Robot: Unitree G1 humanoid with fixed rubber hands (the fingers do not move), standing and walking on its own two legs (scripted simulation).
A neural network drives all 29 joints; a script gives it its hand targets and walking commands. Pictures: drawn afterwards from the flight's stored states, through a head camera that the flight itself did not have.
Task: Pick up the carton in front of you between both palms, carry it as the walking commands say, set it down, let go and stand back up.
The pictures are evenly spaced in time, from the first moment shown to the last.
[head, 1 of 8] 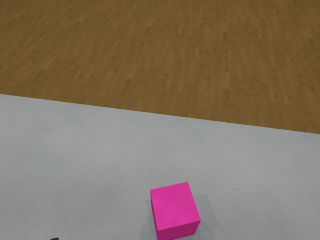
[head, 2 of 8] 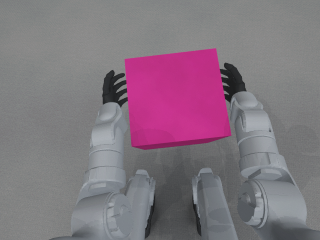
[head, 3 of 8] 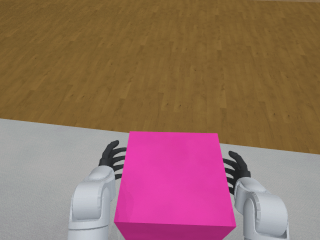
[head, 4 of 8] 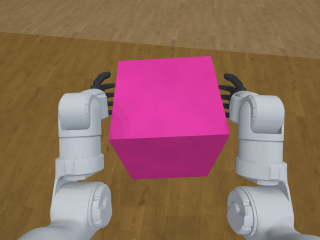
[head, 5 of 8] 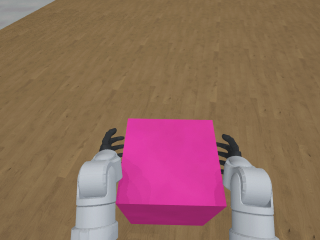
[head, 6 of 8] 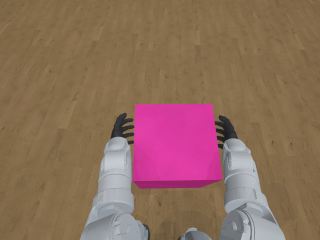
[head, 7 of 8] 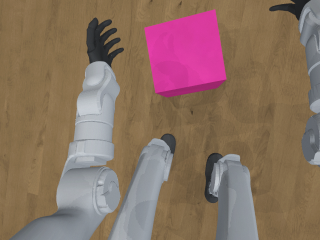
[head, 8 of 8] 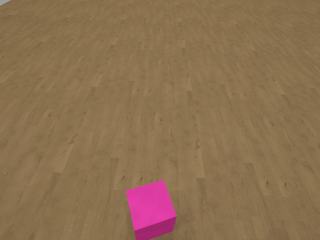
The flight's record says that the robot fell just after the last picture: no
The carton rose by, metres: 1.21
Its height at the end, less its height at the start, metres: +0.49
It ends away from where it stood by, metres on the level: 5.81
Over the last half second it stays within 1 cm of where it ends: yes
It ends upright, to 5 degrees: yes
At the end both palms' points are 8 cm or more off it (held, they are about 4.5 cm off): yes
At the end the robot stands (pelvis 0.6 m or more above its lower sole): yes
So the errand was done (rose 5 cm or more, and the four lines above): yes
